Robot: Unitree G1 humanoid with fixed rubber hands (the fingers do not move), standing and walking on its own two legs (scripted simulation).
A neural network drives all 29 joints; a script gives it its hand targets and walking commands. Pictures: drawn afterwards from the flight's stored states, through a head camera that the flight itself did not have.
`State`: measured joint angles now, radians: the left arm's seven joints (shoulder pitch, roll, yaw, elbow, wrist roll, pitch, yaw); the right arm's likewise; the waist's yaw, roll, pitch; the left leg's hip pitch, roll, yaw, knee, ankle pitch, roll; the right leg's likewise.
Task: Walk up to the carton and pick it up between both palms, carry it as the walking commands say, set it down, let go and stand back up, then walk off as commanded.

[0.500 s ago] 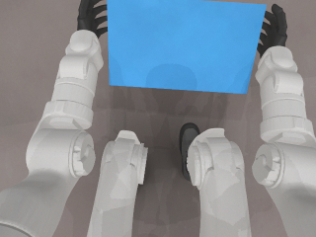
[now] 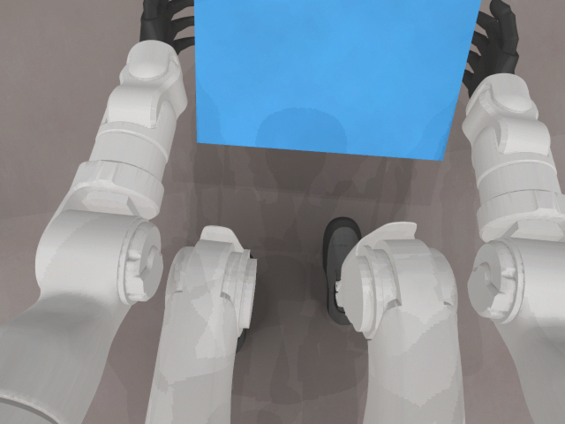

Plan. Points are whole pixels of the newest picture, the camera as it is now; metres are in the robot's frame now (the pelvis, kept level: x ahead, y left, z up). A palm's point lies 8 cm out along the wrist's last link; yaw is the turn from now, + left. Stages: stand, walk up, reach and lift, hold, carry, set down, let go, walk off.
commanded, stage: set down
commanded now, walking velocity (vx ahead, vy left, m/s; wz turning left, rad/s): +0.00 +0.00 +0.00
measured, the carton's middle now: (319, 77) +0.51 -0.07 -0.24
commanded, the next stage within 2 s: none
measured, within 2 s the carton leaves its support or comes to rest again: neither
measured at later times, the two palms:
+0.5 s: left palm (164, 41) +0.54 +0.12 -0.15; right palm (488, 70) +0.49 -0.26 -0.15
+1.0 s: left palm (165, 38) +0.55 +0.12 -0.16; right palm (485, 65) +0.50 -0.27 -0.16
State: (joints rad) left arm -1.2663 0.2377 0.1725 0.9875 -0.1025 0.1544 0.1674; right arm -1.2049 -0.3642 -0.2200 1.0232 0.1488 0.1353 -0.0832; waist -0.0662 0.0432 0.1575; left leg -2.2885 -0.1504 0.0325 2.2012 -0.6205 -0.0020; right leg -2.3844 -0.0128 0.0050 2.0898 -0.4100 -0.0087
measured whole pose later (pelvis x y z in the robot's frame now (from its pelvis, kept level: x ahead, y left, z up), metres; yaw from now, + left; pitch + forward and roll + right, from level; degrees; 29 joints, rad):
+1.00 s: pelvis +0.00 +0.00 -0.01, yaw +1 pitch +40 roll +0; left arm -1.33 0.25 0.25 1.06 -0.04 0.09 0.09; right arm -1.29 -0.39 -0.24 1.12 0.12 0.08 -0.02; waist -0.07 0.06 0.20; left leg -2.31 -0.11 0.04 2.24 -0.63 0.01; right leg -2.40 -0.05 -0.02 2.13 -0.43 -0.04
